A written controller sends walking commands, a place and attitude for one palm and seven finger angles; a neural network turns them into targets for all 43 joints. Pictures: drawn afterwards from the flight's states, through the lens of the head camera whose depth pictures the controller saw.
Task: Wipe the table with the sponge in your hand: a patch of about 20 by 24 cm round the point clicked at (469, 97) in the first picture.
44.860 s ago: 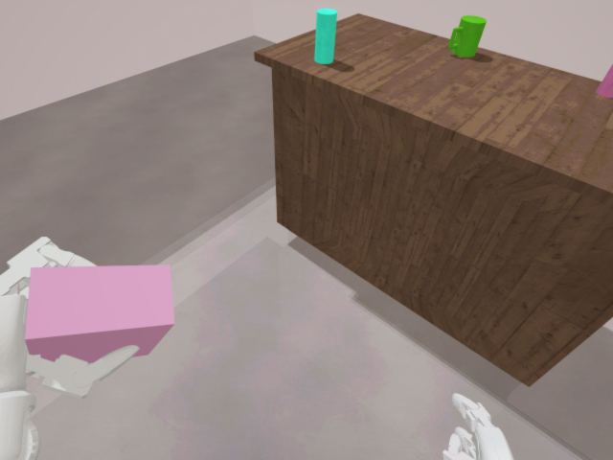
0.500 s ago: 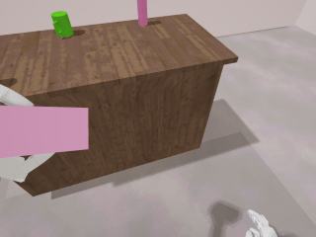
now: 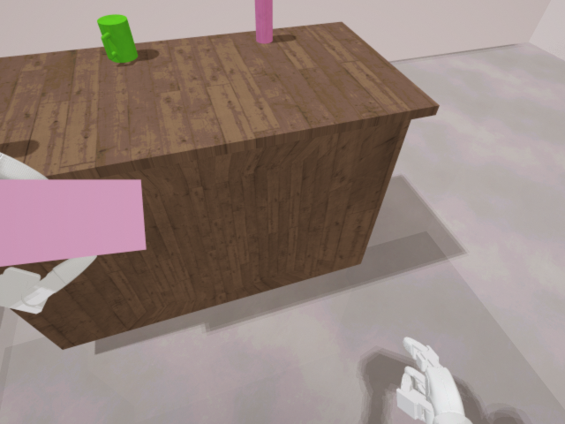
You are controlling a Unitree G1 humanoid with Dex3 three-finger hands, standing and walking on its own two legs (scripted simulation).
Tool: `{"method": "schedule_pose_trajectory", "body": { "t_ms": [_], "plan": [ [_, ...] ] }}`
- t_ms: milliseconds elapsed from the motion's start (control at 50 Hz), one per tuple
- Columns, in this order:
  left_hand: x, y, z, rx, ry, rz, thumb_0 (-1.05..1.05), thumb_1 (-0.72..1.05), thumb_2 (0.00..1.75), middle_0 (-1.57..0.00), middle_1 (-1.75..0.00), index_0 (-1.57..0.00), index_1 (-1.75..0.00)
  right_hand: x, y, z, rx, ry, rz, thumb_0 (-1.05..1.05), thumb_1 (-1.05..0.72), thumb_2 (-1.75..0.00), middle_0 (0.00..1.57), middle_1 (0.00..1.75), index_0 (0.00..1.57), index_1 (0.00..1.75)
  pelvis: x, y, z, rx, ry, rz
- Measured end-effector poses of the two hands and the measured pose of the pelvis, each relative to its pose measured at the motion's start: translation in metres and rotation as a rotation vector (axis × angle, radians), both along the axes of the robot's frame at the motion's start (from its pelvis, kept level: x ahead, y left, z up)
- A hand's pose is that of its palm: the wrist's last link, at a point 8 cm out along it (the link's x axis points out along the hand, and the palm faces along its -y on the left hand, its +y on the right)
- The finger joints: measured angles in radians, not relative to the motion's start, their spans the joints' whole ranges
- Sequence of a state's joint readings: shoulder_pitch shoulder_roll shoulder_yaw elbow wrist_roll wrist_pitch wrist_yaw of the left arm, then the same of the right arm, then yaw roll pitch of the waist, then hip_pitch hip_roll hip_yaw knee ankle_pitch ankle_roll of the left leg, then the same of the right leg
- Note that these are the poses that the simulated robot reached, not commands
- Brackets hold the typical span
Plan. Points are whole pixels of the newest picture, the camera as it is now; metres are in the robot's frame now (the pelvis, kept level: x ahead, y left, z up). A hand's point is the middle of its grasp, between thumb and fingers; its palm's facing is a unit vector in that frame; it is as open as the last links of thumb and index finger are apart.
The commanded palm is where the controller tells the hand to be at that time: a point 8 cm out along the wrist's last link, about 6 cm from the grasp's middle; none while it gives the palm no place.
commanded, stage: stand and wait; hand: left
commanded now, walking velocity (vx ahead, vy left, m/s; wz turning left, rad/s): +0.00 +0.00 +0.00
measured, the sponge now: (81, 221) +0.24 +0.21 +0.24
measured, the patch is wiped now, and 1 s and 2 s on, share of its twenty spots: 0.95 0.95 0.95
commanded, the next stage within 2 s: none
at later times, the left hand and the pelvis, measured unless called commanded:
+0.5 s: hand (41, 230) +0.22 +0.23 +0.25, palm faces +0.45 -0.81 -0.38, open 10.0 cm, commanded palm +0.16 +0.28 +0.27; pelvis -0.01 +0.00 +0.00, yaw -1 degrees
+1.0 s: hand (46, 227) +0.22 +0.22 +0.25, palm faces +0.45 -0.81 -0.37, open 10.0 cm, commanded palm +0.16 +0.28 +0.27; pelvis +0.00 +0.00 +0.00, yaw -1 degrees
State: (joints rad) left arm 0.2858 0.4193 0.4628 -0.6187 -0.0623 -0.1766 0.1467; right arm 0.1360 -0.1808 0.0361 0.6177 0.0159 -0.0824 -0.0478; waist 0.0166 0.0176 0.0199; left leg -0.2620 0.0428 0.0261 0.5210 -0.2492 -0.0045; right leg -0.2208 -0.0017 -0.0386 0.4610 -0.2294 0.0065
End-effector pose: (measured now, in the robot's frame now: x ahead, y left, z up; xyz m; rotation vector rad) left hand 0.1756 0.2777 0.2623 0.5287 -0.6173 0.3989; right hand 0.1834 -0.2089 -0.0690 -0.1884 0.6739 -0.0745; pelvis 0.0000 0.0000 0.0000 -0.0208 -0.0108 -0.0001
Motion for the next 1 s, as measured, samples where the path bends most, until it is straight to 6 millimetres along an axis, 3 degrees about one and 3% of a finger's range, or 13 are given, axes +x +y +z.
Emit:
{"method": "schedule_pose_trajectory", "body": {
  "t_ms": [200, 540, 1000],
  "plan": [
    [0.002, -0.007, -0.005, -0.008, 0.027, -0.046, -0.01, -0.50, 1.05, -0.74, -1.34, -0.76, -1.35, -0.008, -0.008, 0.004, -0.025, -0.002, -0.028, 0.01, -0.90, -0.89, 0.20, 0.30, 0.21, 0.30, -0.002, 0.002, 0.002, 0.004, 0.004, -0.008],
    [-0.001, -0.013, -0.003, 0.012, 0.049, -0.035, -0.01, -0.50, 1.05, -0.74, -1.34, -0.76, -1.35, -0.029, -0.028, -0.005, -0.027, 0.035, -0.079, 0.01, -0.90, -0.89, 0.20, 0.30, 0.20, 0.30, -0.006, -0.003, 0.002, 0.000, 0.004, -0.010],
    [0.004, -0.013, -0.005, 0.003, 0.057, -0.031, -0.01, -0.50, 1.05, -0.74, -1.34, -0.76, -1.35, -0.021, -0.022, -0.004, -0.013, 0.021, -0.068, 0.01, -0.90, -0.89, 0.20, 0.30, 0.20, 0.30, -0.004, -0.001, 0.002, 0.004, 0.006, -0.013]
  ]
}}
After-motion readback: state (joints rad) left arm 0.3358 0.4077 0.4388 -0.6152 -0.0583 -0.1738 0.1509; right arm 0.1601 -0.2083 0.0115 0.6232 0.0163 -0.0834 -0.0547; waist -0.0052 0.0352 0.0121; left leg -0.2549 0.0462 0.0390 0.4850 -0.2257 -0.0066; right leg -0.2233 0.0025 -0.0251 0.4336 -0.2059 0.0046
